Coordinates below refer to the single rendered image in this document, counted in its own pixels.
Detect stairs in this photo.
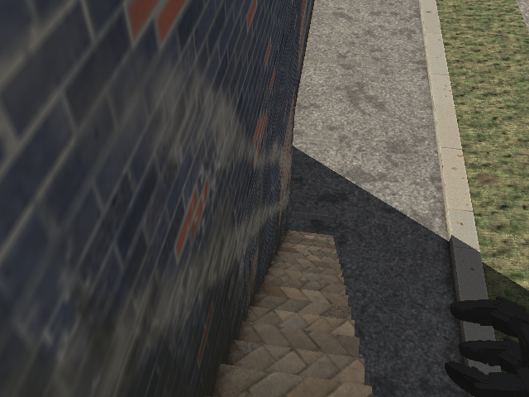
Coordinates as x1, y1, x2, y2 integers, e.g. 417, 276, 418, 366
203, 230, 372, 397

